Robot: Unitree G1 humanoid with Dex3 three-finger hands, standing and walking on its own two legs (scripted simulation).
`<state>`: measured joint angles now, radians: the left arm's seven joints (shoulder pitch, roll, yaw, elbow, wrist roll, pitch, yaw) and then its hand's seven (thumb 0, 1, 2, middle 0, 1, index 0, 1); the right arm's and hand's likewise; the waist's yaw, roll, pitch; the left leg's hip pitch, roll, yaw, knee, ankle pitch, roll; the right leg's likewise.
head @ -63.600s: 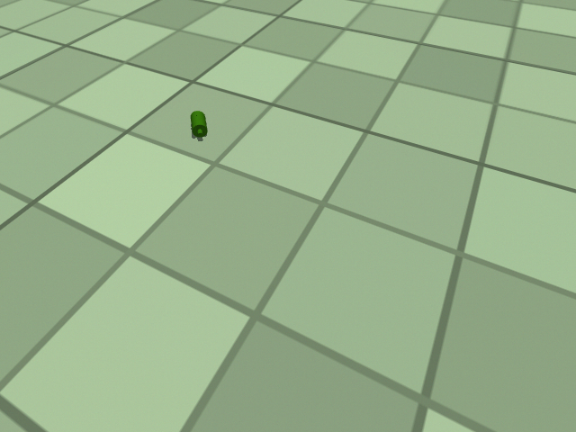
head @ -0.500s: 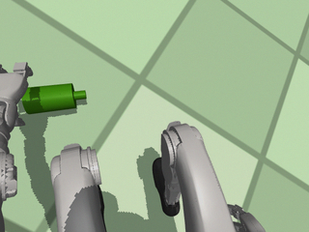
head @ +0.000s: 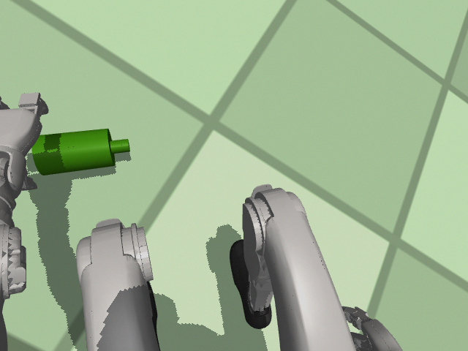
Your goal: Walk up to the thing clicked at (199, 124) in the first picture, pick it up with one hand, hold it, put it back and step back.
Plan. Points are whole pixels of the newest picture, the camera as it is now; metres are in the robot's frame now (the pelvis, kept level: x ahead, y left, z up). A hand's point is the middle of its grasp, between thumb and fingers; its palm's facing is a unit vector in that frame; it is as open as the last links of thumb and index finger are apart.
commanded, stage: rise first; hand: left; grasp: from above
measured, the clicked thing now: (86, 150) +0.50 +0.21 -0.29
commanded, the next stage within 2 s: approach in 0.02 s
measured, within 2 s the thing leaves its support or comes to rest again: neither
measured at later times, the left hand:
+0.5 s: hand (67, 131) +0.50 +0.21 -0.17, palm faces -0.40 -0.02 -0.92, open 13.9 cm
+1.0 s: hand (52, 138) +0.49 +0.24 -0.18, palm faces -0.40 -0.03 -0.92, open 13.8 cm
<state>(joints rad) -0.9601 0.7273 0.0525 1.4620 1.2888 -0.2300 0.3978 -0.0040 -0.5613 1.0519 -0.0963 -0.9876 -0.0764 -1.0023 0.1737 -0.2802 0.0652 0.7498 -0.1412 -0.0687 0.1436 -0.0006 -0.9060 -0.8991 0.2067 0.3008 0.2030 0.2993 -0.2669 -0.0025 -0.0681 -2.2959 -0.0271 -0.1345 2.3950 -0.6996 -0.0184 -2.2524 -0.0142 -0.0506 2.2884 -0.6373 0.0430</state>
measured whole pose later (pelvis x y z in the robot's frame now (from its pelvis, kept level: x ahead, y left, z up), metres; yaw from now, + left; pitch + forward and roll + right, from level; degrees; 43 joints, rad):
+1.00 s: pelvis +0.00 +0.00 -0.01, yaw +0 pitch +34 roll -8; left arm -0.98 0.68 -0.01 1.37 1.27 -0.23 0.40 -0.01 -0.52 1.06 -0.10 -1.08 -0.10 -1.07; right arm 0.19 -0.28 0.05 0.75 -0.17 -0.08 0.16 0.00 -0.91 -0.90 0.21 0.30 0.20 0.30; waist -0.27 -0.02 -0.04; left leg -2.31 -0.03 -0.15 2.44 -0.72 -0.03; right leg -2.27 -0.01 -0.06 2.33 -0.65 0.04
